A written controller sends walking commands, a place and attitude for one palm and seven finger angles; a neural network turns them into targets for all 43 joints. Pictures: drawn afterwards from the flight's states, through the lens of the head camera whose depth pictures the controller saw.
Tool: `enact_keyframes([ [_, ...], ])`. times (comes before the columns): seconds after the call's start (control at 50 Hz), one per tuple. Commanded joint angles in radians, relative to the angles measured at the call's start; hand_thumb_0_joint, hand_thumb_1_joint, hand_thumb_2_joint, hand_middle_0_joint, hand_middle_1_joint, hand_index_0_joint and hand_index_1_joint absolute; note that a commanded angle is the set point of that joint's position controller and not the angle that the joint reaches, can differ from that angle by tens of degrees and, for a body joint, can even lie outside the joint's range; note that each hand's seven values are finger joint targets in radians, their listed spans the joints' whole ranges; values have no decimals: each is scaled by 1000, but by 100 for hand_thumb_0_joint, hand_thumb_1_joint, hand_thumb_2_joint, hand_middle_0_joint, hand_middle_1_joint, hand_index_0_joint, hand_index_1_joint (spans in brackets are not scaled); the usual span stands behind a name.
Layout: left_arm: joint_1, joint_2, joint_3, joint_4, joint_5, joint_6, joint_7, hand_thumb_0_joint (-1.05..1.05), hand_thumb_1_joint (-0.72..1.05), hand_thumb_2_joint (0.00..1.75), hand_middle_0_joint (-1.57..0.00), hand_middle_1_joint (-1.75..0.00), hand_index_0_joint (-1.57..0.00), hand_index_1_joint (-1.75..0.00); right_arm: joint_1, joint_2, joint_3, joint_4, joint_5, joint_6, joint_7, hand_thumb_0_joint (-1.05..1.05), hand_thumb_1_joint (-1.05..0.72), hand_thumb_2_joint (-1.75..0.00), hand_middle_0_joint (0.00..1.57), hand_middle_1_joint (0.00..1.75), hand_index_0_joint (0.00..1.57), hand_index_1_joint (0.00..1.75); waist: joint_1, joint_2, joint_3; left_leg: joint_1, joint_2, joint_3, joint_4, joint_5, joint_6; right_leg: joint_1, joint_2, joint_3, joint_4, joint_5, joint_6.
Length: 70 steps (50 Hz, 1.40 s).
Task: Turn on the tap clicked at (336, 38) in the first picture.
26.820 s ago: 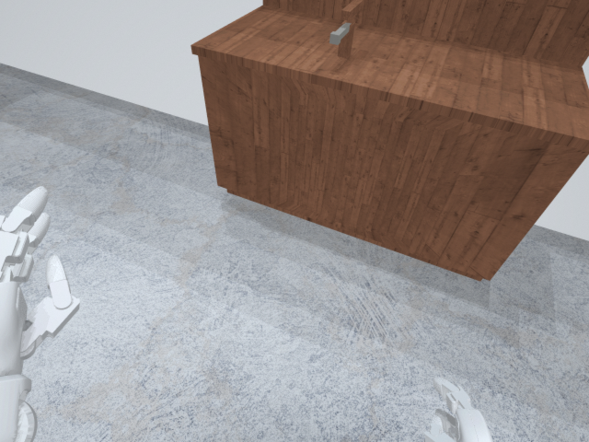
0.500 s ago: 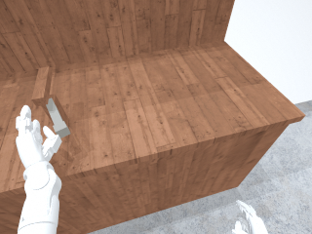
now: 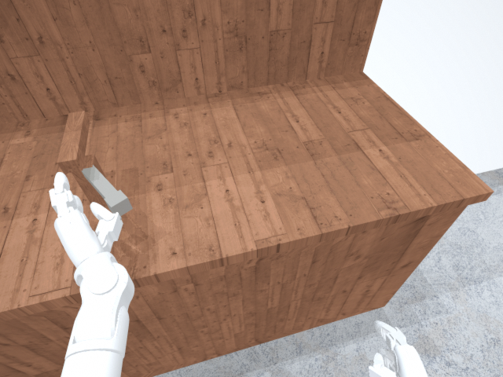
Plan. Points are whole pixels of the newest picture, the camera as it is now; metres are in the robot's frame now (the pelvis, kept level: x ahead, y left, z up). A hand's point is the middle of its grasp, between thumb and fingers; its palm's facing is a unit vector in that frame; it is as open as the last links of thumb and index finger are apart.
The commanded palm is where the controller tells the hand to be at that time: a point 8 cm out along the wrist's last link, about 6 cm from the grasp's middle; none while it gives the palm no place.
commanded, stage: push the lever round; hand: left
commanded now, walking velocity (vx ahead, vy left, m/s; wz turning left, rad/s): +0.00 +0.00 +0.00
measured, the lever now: (118, 203) +0.35 +0.25 +0.10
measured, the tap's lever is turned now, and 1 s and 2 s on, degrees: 29 52 58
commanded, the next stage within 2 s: none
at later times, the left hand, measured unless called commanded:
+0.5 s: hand (134, 210) +0.34 +0.22 +0.10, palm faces +0.76 -0.65 -0.03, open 7.8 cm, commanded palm +0.30 +0.23 +0.09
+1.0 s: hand (148, 197) +0.36 +0.21 +0.10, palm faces +0.84 -0.54 -0.05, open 8.4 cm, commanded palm +0.33 +0.20 +0.09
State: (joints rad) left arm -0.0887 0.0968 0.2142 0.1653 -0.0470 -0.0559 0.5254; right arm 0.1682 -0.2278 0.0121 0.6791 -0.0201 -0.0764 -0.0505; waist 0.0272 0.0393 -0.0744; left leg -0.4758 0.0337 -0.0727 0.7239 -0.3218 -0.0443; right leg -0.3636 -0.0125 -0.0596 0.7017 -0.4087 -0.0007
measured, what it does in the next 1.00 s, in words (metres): stands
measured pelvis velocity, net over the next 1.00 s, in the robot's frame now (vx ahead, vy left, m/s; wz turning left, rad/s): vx -0.01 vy -0.01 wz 0.02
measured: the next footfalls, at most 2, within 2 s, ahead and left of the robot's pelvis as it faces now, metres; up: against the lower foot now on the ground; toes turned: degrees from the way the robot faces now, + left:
none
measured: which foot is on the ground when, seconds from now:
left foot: down 0.00-1.00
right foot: down 0.00-1.00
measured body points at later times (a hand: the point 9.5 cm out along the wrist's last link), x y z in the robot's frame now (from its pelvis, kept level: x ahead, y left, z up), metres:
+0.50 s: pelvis +0.00 +0.00 +0.00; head +0.00 +0.00 +0.45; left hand +0.29 +0.25 +0.10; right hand +0.18 -0.22 -0.10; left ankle +0.03 +0.15 -0.72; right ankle -0.03 -0.12 -0.72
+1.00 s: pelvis -0.01 -0.01 +0.00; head +0.00 -0.02 +0.45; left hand +0.31 +0.23 +0.10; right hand +0.16 -0.24 -0.11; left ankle +0.03 +0.15 -0.72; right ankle -0.03 -0.12 -0.72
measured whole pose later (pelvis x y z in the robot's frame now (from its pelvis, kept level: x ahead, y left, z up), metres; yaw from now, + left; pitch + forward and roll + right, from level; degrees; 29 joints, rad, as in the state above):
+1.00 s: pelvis -0.01 -0.01 +0.00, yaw +1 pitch +5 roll -1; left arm -0.43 -0.03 0.22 0.50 0.08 -0.04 0.90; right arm 0.13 -0.19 -0.01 0.78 -0.06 -0.01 -0.04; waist 0.02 0.03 -0.09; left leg -0.51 0.04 -0.10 0.70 -0.29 -0.06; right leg -0.39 0.00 -0.09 0.70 -0.40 -0.02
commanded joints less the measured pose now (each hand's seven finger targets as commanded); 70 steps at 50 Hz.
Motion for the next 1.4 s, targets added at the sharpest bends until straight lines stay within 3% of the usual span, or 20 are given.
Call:
enact_keyframes([
  [0.0,-284,104,-24,-235,48,-55,26,0,90,90,-15,-15,-15,-15,-113,-111,-49,-151,-5,-35,-4,0,-90,-90,20,30,20,30,-18,-20,-224,183,-33,42,-70,240,49,8,13,-10,-110,306,-25],
  [0.16,-362,84,-33,-211,70,-33,85,0,90,90,-15,-15,-15,-15,-135,-104,-48,-136,-9,-12,-5,0,-90,-90,20,30,20,30,-19,-15,-212,180,-32,39,-81,221,46,6,11,-10,-122,275,-29],
  [0.32,-412,12,-88,-175,90,-22,139,0,90,90,-15,-15,-15,-15,-150,-94,-51,-127,-18,-4,4,0,-90,-90,20,30,20,30,-25,-27,-214,184,-29,41,-79,223,43,-4,9,-16,-125,270,-30],
  [0.36,-434,44,-51,-153,95,-20,157,0,90,90,-15,-15,-15,-15,-153,-96,-53,-117,-20,0,2,0,-90,-90,20,30,20,30,-22,-43,-211,175,-28,38,-86,207,44,0,10,-15,-133,250,-30],
  [0.4,-473,5,-89,-146,102,-16,168,0,90,90,-15,-15,-15,-15,-156,-90,-52,-114,-22,1,4,0,-90,-90,20,30,20,30,-28,-27,-226,184,-30,44,-82,211,44,-6,7,-14,-131,255,-30],
  [0.66,-649,24,-47,35,127,-4,239,0,90,90,-15,-15,-15,-15,-164,-83,-57,-63,-28,23,-4,0,-90,-90,20,30,20,30,-42,-66,-203,146,-34,47,-99,106,47,-25,3,-5,-168,159,-27],
  [0.74,-696,-14,-76,63,134,-9,260,0,90,90,-15,-15,-15,-15,-160,-76,-58,-60,-34,23,1,0,-90,-90,20,30,20,30,-45,-68,-225,147,-34,53,-90,121,47,-23,0,-6,-163,174,-27],
  [0.76,-693,25,-31,87,137,-9,267,0,90,90,-15,-15,-15,-15,-159,-81,-61,-52,-34,26,-1,0,-90,-90,20,30,20,30,-42,-76,-219,142,-32,51,-94,117,47,-23,1,-6,-168,168,-26],
  [0.8,-739,-15,-72,94,141,-13,274,0,90,90,-15,-15,-15,-15,-161,-74,-59,-54,-35,27,3,0,-90,-90,20,30,20,30,-51,-69,-225,139,-34,57,-89,100,48,-31,-2,-3,-167,156,-24],
  [0.88,-772,-19,-66,144,150,-14,294,0,90,90,-15,-15,-15,-15,-157,-73,-62,-45,-37,31,7,0,-90,-90,20,30,20,30,-56,-69,-212,126,-34,57,-89,83,48,-42,-3,-3,-168,141,-24],
  [0.96,-824,-11,-54,163,168,-20,313,0,90,90,-15,-15,-15,-15,-147,-78,-68,-33,-42,30,11,0,-90,-90,20,30,20,30,-56,-64,-238,130,-34,55,-81,100,49,-46,-2,-2,-161,155,-28],
  [1.0,-847,-49,-91,160,174,-21,320,0,90,90,-15,-15,-15,-15,-141,-73,-68,-36,-45,29,17,0,-90,-90,20,30,20,30,-66,-58,-256,141,-33,61,-67,132,50,-51,-4,-4,-151,185,-28],
  [1.06,-829,-7,-36,200,179,-13,334,0,90,90,-15,-15,-15,-15,-131,-81,-75,-26,-48,32,20,0,-90,-90,20,30,20,30,-56,-88,-263,125,-31,55,-63,155,50,-40,-1,-5,-150,202,-29],
  [1.08,-864,-48,-83,179,181,-17,333,0,90,90,-15,-15,-15,-15,-133,-77,-72,-35,-47,32,25,0,-90,-90,20,30,20,30,-68,-74,-263,134,-31,59,-58,175,50,-47,-5,-6,-140,225,-28],
  [1.14,-885,-69,-93,188,187,-16,345,0,90,90,-15,-15,-15,-15,-122,-76,-76,-30,-52,27,33,0,-90,-90,20,30,20,30,-68,-69,-282,136,-32,61,-45,191,50,-55,-3,-10,-130,242,-29],
  [1.16,-865,-38,-56,189,190,-15,351,0,90,90,-15,-15,-15,-15,-122,-79,-81,-26,-52,27,33,0,-90,-90,20,30,20,30,-60,-60,-286,136,-30,57,-43,200,49,-52,-1,-10,-128,247,-31],
  [1.18,-882,-77,-97,186,189,-14,350,0,90,90,-15,-15,-15,-15,-123,-76,-77,-32,-52,26,39,0,-90,-90,20,30,20,30,-68,-74,-287,131,-33,56,-42,196,49,-54,-3,-13,-124,245,-28],
  [1.26,-899,-13,-35,209,195,-14,358,0,90,90,-15,-15,-15,-15,-114,-81,-81,-21,-52,29,35,0,-90,-90,20,30,20,30,-64,-78,-289,117,-34,59,-38,181,51,-56,-3,-5,-130,237,-27],
  [1.3,-913,-49,-73,204,198,-16,353,0,90,90,-15,-15,-15,-15,-114,-74,-79,-29,-52,29,39,0,-90,-90,20,30,20,30,-71,-75,-293,119,-35,61,-31,188,52,-61,-4,-7,-122,246,-27],
  [1.38,-930,-25,-56,215,202,-22,352,0,90,90,-15,-15,-15,-15,-108,-77,-80,-27,-50,31,37,0,-90,-90,20,30,20,30,-76,-69,-295,114,-34,60,-30,182,52,-63,-5,-4,-119,245,-26],
])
